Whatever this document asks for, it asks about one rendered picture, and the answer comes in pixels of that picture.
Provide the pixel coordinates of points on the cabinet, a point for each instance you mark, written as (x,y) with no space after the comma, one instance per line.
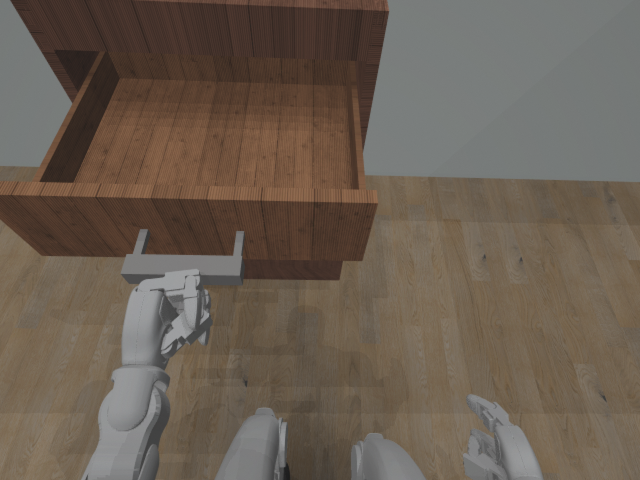
(71,33)

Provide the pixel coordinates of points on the robot left forearm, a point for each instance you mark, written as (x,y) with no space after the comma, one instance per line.
(131,420)

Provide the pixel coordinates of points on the handle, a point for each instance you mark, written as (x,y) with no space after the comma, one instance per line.
(214,269)

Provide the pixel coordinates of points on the right robot thigh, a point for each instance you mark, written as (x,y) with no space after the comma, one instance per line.
(382,459)

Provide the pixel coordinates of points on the robot thigh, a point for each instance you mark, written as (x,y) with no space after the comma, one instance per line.
(382,459)
(258,449)

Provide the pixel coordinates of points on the drawer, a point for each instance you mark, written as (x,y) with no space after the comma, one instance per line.
(196,147)

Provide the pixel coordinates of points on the robot left hand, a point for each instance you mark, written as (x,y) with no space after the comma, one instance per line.
(150,313)

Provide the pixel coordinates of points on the left robot thigh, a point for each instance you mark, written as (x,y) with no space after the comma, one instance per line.
(258,449)

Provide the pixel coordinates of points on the robot right hand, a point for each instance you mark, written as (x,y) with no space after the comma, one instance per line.
(507,456)

